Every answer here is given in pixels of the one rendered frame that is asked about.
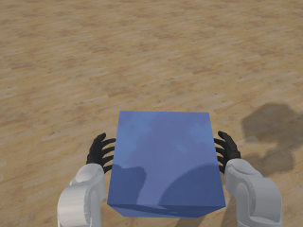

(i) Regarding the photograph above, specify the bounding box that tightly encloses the carton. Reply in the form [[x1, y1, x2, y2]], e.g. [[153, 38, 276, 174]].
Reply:
[[107, 111, 226, 218]]

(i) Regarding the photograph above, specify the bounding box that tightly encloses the left robot forearm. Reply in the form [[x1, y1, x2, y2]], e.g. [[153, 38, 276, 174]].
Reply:
[[57, 163, 107, 227]]

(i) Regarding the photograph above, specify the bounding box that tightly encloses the robot right hand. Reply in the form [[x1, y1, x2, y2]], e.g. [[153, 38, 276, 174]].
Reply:
[[213, 131, 241, 175]]

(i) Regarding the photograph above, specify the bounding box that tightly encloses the right robot forearm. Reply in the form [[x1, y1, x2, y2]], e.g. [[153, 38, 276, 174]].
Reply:
[[224, 158, 283, 227]]

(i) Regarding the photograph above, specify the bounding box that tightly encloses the robot left hand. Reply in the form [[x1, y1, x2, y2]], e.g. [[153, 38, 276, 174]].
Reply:
[[86, 132, 116, 174]]

